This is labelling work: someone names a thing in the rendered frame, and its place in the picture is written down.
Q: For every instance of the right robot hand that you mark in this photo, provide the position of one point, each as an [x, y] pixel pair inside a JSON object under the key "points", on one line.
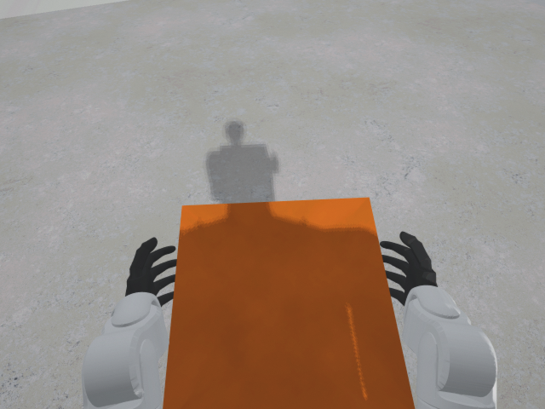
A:
{"points": [[418, 268]]}

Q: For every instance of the robot left forearm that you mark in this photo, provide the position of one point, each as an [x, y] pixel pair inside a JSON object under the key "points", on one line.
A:
{"points": [[120, 367]]}

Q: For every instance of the robot right forearm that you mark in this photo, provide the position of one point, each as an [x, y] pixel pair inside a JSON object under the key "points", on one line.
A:
{"points": [[456, 362]]}

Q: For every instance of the left robot hand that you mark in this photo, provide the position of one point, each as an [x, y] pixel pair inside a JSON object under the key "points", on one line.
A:
{"points": [[142, 274]]}

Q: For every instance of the carton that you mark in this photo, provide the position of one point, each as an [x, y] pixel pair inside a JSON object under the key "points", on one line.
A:
{"points": [[283, 305]]}

